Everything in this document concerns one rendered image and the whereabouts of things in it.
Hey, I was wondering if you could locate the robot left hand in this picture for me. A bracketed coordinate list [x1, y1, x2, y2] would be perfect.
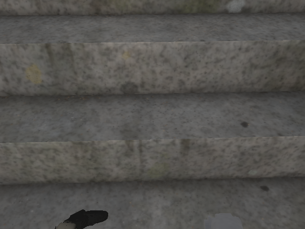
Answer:
[54, 209, 109, 229]

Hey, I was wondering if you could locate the right robot thigh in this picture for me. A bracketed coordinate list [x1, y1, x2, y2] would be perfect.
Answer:
[204, 213, 243, 229]

